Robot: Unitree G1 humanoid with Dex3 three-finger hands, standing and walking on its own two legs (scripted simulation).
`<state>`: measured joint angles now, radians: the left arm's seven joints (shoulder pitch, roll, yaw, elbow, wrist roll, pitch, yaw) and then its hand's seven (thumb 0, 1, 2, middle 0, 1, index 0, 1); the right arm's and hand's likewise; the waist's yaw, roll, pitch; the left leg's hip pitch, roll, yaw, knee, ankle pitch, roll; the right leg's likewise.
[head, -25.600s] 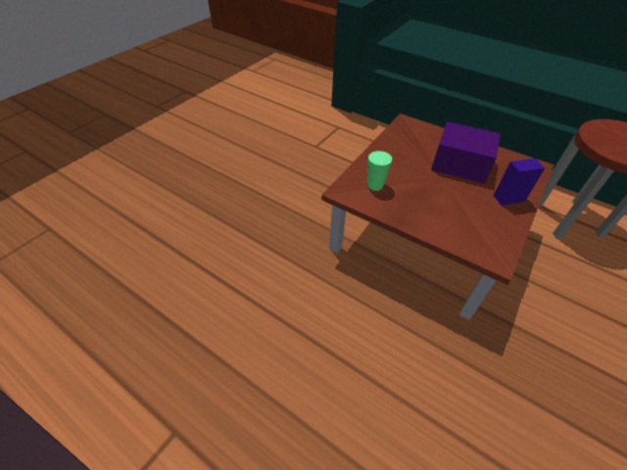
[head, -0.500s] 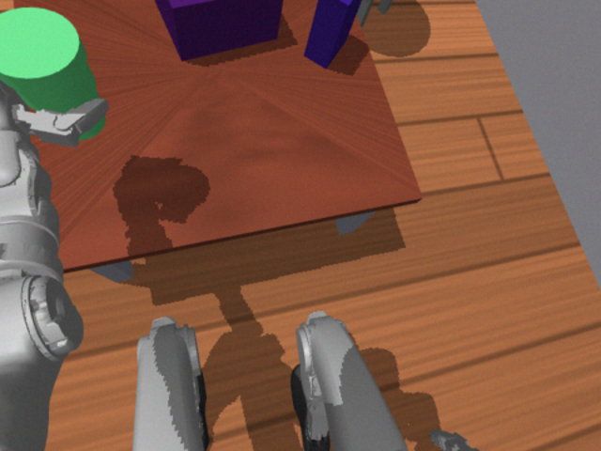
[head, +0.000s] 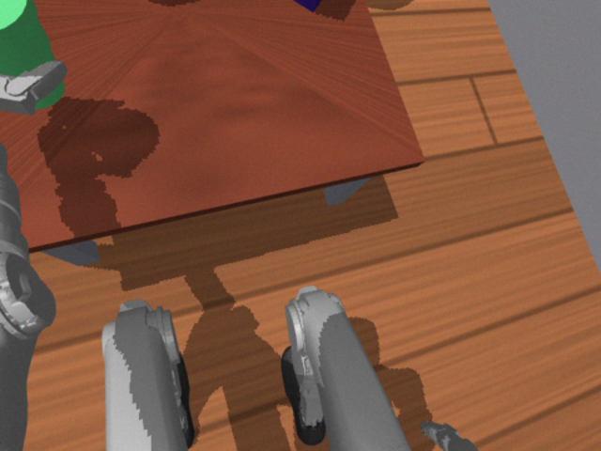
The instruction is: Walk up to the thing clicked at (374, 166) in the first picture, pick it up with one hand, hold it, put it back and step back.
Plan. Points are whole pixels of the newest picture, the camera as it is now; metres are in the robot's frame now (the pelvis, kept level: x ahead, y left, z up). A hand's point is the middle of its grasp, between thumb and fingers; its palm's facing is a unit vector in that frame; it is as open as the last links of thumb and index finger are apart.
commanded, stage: lower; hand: left
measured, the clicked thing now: (8, 47) +0.56 +0.26 +0.01
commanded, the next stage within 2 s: loosen in 0.64 s
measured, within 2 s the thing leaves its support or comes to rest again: rests again in 1.06 s
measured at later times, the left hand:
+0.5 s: hand (28, 72) +0.58 +0.27 -0.05, palm faces +0.28 -0.96 -0.03, open 10.6 cm
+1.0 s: hand (31, 73) +0.58 +0.27 -0.05, palm faces +0.27 -0.96 -0.01, open 11.1 cm
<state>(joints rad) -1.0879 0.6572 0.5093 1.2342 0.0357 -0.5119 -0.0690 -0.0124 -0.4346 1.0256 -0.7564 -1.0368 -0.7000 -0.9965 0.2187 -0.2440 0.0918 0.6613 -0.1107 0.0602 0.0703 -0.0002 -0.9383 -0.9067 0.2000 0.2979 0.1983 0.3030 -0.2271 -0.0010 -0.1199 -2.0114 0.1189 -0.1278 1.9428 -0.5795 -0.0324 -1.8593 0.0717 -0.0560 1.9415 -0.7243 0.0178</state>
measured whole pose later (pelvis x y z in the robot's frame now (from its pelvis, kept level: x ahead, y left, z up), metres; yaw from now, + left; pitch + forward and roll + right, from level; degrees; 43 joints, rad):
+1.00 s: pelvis -0.01 +0.00 -0.08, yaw -3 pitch +34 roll -8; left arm -1.12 0.74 0.54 1.14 0.00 -0.40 -0.11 -0.01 -0.44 0.73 -0.80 -0.85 -0.77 -0.81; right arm 0.19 -0.27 0.15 0.64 -0.12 0.12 0.05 0.00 -0.93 -0.89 0.20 0.30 0.20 0.30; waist -0.24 0.00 -0.04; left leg -2.21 0.11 -0.20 2.20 -0.61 -0.05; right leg -2.04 0.09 -0.10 2.19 -0.76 0.02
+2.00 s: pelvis +0.00 +0.01 +0.03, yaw +0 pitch +36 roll -8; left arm -1.08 0.91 0.55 1.10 0.17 -0.11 -0.10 -0.01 -0.53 0.04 -0.06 -0.05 -0.07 -0.04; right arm 0.24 -0.27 0.10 0.61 -0.03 0.17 0.05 0.00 -0.90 -0.90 0.20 0.30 0.20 0.30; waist -0.22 0.02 -0.11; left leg -1.92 0.12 -0.13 1.85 -0.58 -0.02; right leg -1.75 0.07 -0.06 1.82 -0.70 0.03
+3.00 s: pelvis +0.07 +0.00 +0.27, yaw +9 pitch +7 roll -1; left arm 0.43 0.19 -0.03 0.14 -0.04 0.15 0.15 -0.01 -0.55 0.05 -0.06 -0.05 -0.06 -0.05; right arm 0.23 -0.21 0.03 0.51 0.04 0.01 -0.15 0.01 -0.90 -0.90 0.20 0.30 0.20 0.30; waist -0.01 0.03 -0.10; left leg -0.63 0.06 -0.02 0.87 -0.36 -0.03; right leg -0.51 -0.01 -0.03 0.86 -0.48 0.01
